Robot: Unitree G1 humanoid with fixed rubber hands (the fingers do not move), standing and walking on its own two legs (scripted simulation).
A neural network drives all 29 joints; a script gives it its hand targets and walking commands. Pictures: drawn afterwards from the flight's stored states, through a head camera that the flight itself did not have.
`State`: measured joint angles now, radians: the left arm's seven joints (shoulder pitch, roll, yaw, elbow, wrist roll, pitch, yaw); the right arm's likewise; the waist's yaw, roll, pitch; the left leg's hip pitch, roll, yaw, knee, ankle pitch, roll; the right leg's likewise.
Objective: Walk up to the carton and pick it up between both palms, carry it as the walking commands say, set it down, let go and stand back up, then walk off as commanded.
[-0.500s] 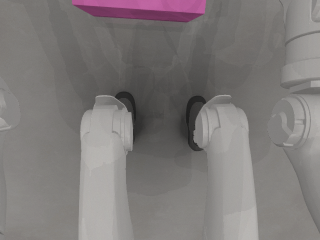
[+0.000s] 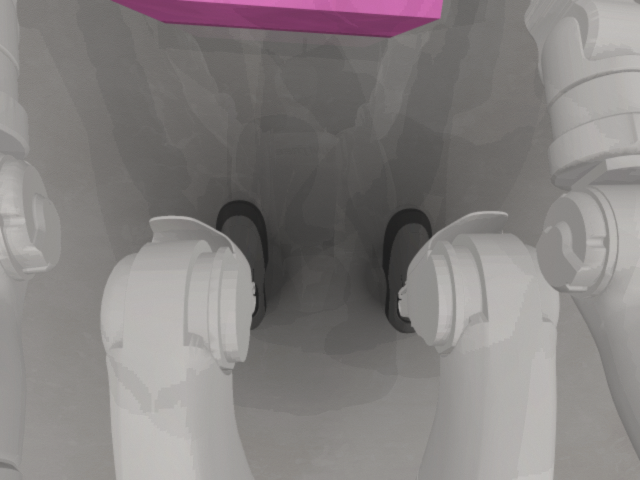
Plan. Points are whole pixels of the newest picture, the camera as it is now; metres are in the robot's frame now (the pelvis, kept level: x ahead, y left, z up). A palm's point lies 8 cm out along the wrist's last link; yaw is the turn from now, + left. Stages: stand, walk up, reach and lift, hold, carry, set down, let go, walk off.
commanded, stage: reach and lift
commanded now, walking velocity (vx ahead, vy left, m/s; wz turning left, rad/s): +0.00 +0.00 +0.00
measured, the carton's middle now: out of the picture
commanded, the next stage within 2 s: none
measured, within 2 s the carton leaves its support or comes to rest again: leaves its support in 1.78 s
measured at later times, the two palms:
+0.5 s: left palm out of the picture +0.54 +0.27 -0.21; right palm out of the picture +0.56 -0.16 -0.21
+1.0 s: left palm out of the picture +0.55 +0.25 -0.21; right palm out of the picture +0.56 -0.12 -0.21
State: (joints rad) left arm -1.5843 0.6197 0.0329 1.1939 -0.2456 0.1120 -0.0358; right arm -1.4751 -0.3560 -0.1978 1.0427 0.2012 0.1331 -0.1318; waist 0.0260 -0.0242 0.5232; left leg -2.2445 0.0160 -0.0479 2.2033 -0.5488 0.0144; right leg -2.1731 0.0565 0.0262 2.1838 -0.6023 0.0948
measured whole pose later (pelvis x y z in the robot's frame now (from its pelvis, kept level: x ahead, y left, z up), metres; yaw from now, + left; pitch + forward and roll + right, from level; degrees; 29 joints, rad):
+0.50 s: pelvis +0.01 -0.01 -0.02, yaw +0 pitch +33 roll -3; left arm -1.55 0.60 0.03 1.22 -0.26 0.07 -0.02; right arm -1.51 -0.37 -0.10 1.11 0.26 0.10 -0.13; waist 0.03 -0.05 0.52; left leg -2.28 0.06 -0.04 2.28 -0.58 0.02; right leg -2.23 0.04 0.01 2.27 -0.62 0.07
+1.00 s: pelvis +0.00 +0.00 -0.01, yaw +1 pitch +34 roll -3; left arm -1.64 0.55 -0.04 1.28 -0.29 0.05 0.01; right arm -1.58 -0.29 -0.10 1.16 0.22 0.07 -0.16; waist 0.02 -0.03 0.52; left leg -2.28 0.05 -0.02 2.24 -0.55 0.03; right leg -2.22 0.04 0.03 2.23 -0.61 0.07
